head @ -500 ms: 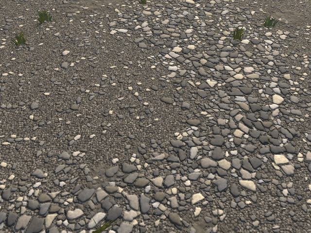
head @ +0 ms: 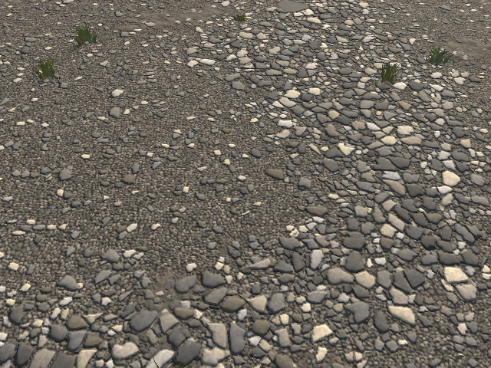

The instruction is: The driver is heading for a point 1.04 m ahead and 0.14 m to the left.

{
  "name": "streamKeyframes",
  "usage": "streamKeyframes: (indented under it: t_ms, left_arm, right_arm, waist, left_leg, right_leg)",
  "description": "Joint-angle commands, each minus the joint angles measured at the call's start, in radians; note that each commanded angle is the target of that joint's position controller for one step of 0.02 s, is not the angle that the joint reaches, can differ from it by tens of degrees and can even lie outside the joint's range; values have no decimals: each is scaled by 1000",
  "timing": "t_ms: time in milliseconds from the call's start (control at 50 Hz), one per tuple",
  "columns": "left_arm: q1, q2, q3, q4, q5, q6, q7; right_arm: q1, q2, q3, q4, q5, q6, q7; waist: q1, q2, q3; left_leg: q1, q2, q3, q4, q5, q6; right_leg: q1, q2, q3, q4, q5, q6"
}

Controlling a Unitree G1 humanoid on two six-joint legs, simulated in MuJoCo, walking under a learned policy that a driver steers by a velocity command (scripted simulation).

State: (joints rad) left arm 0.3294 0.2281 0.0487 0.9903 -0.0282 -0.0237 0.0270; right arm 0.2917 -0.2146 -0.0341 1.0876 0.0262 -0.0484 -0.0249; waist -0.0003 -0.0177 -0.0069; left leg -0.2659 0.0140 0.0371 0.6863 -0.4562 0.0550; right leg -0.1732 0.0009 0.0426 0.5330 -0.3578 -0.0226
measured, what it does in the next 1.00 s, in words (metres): walks ahead: right foot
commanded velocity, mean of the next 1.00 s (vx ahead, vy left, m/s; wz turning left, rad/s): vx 0.45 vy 0.00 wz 0.00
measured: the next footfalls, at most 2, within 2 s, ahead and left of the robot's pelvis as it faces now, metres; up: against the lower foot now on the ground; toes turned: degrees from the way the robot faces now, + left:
right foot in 0.50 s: +0.40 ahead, -0.11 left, +0.00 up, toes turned -2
left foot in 1.04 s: +0.71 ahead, +0.12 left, +0.00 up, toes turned +2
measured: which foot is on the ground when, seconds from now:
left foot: down 0.00-0.50, up 0.52-1.00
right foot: down 0.00-0.04, up 0.06-0.48, down 0.50-1.00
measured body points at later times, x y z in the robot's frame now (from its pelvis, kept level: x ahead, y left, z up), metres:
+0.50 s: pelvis +0.22 -0.01 -0.02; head +0.26 +0.00 +0.43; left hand +0.48 +0.20 -0.10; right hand +0.08 -0.25 -0.14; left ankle +0.00 +0.11 -0.73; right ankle +0.37 -0.11 -0.73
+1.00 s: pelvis +0.51 +0.00 +0.00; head +0.54 +0.01 +0.45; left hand +0.46 +0.27 -0.15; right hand +0.73 -0.22 -0.09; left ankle +0.68 +0.13 -0.72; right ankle +0.36 -0.11 -0.73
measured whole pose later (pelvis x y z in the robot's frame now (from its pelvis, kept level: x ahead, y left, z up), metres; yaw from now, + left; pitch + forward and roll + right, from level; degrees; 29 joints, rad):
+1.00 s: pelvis +0.51 +0.00 +0.00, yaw +0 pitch +2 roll -3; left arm 0.39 0.26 0.05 1.04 -0.02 -0.07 0.00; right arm 0.01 -0.23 -0.03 0.82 0.02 -0.09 0.03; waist 0.08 0.03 0.02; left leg -0.57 0.07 0.00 0.52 0.00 0.04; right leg 0.08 0.05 -0.04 0.23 -0.34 -0.01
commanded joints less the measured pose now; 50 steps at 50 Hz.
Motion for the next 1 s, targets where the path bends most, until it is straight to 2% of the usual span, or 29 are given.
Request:
streamKeyframes:
  t_ms: [20,40,60,80,100,120,160,180,220,280,380,440,460,480,500,520,540,560,580,600,620,640,660,700,780,860,940,980,1000]
  left_arm:
    - [-165,146,25,-88,-14,-20,-3]
    - [-179,94,11,-99,-3,-25,-7]
    - [-183,45,-1,-134,6,-40,-7]
    - [-193,77,9,-145,-17,-55,-4]
    - [-180,94,11,-138,-32,-66,-11]
    - [-159,94,11,-118,-28,-74,-17]
    - [-182,119,27,-109,-1,-83,-24]
    - [-193,109,28,-108,4,-83,-32]
    - [-231,69,20,-118,6,-75,-43]
    - [-372,29,0,-171,5,-70,-49]
    - [-503,51,-10,-225,-6,-73,-69]
    - [-482,94,3,-235,-4,-82,-80]
    - [-422,121,16,-222,-3,-83,-78]
    - [-281,157,37,-182,-5,-81,-72]
    - [-98,198,60,-127,-8,-75,-62]
    - [74,273,79,-90,14,-66,-49]
    - [96,277,69,-74,23,-67,-60]
    - [19,187,46,-75,12,-72,-63]
    - [-79,147,33,-91,8,-78,-61]
    - [-158,127,26,-104,15,-85,-65]
    - [-192,99,18,-107,26,-92,-71]
    - [-199,78,10,-96,36,-95,-73]
    - [-189,76,9,-85,33,-97,-74]
    - [-157,101,10,-60,28,-101,-64]
    - [-80,150,17,-38,28,-93,-33]
    - [8,175,20,-15,13,-85,-24]
    - [77,184,25,19,5,-64,-21]
    - [69,198,32,20,6,-51,-18]
    - [48,207,35,14,8,-45,-17]
  right_arm:
    - [129,-60,-19,12,-2,-45,18]
    - [241,-101,-34,47,-15,-44,18]
    - [349,-231,-62,50,-9,-48,23]
    - [323,-217,-49,44,-31,-61,32]
    - [231,-153,-30,11,-26,-72,31]
    - [179,-123,-21,-11,-22,-76,33]
    - [150,-91,-7,-28,-20,-72,38]
    - [179,-69,1,-23,-24,-64,36]
    - [227,-77,4,-18,-28,-53,25]
    - [226,-115,1,-35,-34,-41,8]
    - [269,-143,-11,-26,-16,-40,1]
    - [242,-163,-24,-32,-13,-31,0]
    - [229,-178,-31,-39,-17,-26,0]
    - [208,-182,-33,-46,-23,-16,1]
    - [189,-176,-29,-63,-30,-12,3]
    - [224,-113,-11,-90,-42,-17,8]
    - [325,16,23,-81,-25,-43,19]
    - [220,-93,-4,-99,5,-69,24]
    - [123,-138,-18,-132,26,-84,24]
    - [77,-137,-21,-141,20,-90,14]
    - [67,-131,-31,-142,7,-82,7]
    - [96,-108,-32,-142,1,-68,7]
    - [109,-84,-31,-143,0,-56,6]
    - [72,-80,-34,-167,-6,-39,4]
    - [-113,-95,-35,-240,-22,-40,7]
    - [-270,-75,-19,-283,-14,-49,26]
    - [-361,-95,-16,-331,-6,-55,50]
    - [-338,-121,-23,-338,-4,-60,60]
    - [-283,-144,-33,-328,-4,-62,61]
  waist:
    - [-107,-86,140]
    - [-134,54,82]
    - [-147,313,32]
    - [-121,283,66]
    - [-76,175,149]
    - [-55,136,157]
    - [-45,107,142]
    - [-50,118,121]
    - [-59,120,102]
    - [-78,100,130]
    - [-85,121,176]
    - [-31,128,133]
    - [8,150,75]
    - [82,161,-15]
    - [165,153,-122]
    - [178,-16,-272]
    - [108,-254,-413]
    - [120,-167,-268]
    - [89,-115,-112]
    - [51,-13,-57]
    - [17,1,-22]
    - [-15,-23,-24]
    - [-28,-38,-17]
    - [-38,-42,27]
    - [1,-18,74]
    - [58,-18,83]
    - [74,-22,99]
    - [44,-39,75]
    - [7,-56,39]
  left_leg:
    - [189,-20,19,-234,152,36]
    - [336,76,-141,-302,125,41]
    - [444,304,-545,-480,-10,150]
    - [379,402,-772,-556,-149,238]
    - [345,382,-693,-554,-169,222]
    - [338,328,-569,-552,-110,180]
    - [343,253,-377,-559,148,115]
    - [347,222,-306,-556,266,100]
    - [357,197,-221,-549,456,105]
    - [275,176,-151,-577,512,108]
    - [270,211,-113,-602,524,114]
    - [368,244,-89,-505,777,91]
    - [388,247,-80,-422,973,80]
    - [372,224,-54,-261,1132,62]
    - [244,185,-38,-45,1104,32]
    - [-63,85,-5,305,700,-4]
    - [-316,-86,-115,598,-100,-37]
    - [-418,-28,-190,702,-86,-12]
    - [-453,23,-150,695,9,4]
    - [-399,75,-133,643,104,7]
    - [-347,105,-125,595,153,4]
    - [-288,128,-132,565,179,5]
    - [-267,136,-126,533,182,1]
    - [-297,151,-109,460,203,-16]
    - [-414,155,-89,201,420,-54]
    - [-344,96,-34,-48,573,-56]
    - [-386,79,-49,-147,501,-29]
    - [-337,61,-42,-175,421,-2]
    - [-245,34,-19,-186,388,16]
  right_leg:
    - [-279,-144,199,-212,-225,-115]
    - [-366,-57,68,33,-98,-62]
    - [-530,57,-70,347,-116,1]
    - [-622,37,19,545,-213,-10]
    - [-691,-27,57,637,-125,-33]
    - [-703,-61,45,645,-19,-49]
    - [-671,-104,17,556,123,-50]
    - [-639,-107,-5,521,160,-42]
    - [-628,-99,-44,454,209,-16]
    - [-567,-74,-78,242,305,13]
    - [-467,-44,-90,44,390,-7]
    - [-387,-21,-89,-8,337,-55]
    - [-291,9,-108,1,310,-73]
    - [-118,42,-127,2,300,-100]
    - [146,15,-92,9,312,-135]
    - [491,-215,222,6,190,-221]
    - [651,-408,706,-186,-17,-355]
    - [534,-354,679,-258,-65,-300]
    - [361,-325,503,-278,28,-258]
    - [203,-290,385,-304,160,-233]
    - [93,-252,290,-327,257,-219]
    - [31,-227,233,-355,277,-214]
    - [-7,-216,205,-379,284,-220]
    - [-64,-208,151,-421,302,-233]
    - [-31,-192,91,-448,344,-221]
    - [13,-167,26,-442,354,-185]
    - [183,-236,44,-370,382,-173]
    - [244,-263,50,-309,483,-153]
    - [251,-256,37,-241,629,-140]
